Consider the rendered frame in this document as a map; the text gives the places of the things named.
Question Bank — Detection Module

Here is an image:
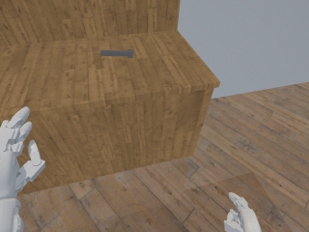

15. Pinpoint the tap lever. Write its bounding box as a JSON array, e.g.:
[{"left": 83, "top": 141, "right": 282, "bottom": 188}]
[{"left": 100, "top": 49, "right": 133, "bottom": 58}]

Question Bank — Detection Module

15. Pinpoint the robot left hand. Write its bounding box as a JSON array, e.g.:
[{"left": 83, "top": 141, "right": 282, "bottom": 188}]
[{"left": 0, "top": 106, "right": 45, "bottom": 200}]

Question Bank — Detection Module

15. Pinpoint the counter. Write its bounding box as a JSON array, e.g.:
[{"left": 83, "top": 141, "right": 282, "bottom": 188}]
[{"left": 0, "top": 0, "right": 220, "bottom": 196}]

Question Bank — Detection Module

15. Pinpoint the robot left forearm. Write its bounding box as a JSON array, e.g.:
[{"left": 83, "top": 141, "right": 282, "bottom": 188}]
[{"left": 0, "top": 198, "right": 24, "bottom": 232}]

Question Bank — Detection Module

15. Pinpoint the robot right hand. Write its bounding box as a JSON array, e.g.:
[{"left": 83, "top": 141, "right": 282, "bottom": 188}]
[{"left": 224, "top": 192, "right": 262, "bottom": 232}]

